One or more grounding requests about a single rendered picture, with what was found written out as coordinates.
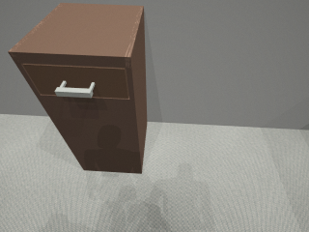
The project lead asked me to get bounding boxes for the drawer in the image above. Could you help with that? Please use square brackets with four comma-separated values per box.
[23, 63, 129, 99]

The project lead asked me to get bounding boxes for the cabinet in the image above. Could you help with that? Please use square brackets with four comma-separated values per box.
[8, 3, 148, 174]

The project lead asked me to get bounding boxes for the handle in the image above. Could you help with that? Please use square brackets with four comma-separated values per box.
[54, 80, 96, 99]

